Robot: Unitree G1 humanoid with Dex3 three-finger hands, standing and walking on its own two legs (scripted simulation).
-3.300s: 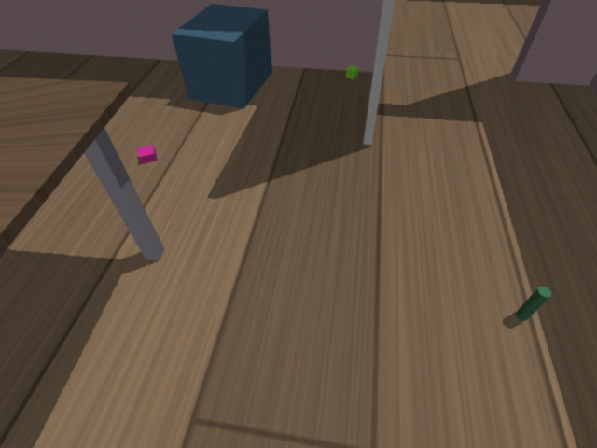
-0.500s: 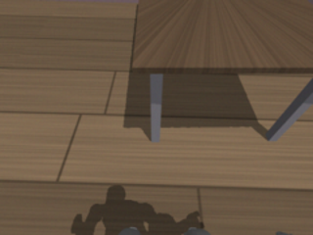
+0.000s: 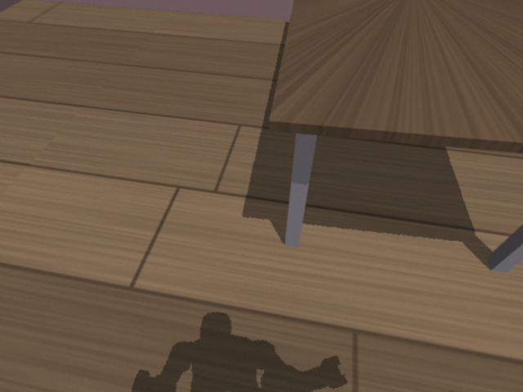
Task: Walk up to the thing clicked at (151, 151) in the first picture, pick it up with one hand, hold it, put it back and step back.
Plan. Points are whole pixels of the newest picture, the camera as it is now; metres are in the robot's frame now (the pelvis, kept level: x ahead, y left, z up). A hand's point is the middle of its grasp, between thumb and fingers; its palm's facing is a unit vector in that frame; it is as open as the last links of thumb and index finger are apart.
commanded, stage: walk up
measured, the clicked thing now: out of the picture +0.92 -1.62 -0.73
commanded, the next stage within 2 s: stand in 0.42 s
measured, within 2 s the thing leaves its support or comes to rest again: neither
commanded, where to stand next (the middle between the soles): +0.07 -0.01 m, yaw -1 degrees
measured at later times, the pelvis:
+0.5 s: pelvis +0.01 -0.01 +0.03, yaw +2 degrees
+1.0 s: pelvis +0.00 -0.02 +0.03, yaw +0 degrees
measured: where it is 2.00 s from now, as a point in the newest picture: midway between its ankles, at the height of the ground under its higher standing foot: outside the picture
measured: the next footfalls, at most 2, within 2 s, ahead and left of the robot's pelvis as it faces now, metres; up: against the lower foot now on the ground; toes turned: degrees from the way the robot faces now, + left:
none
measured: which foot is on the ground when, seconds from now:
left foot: down 0.00-1.00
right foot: down 0.00-1.00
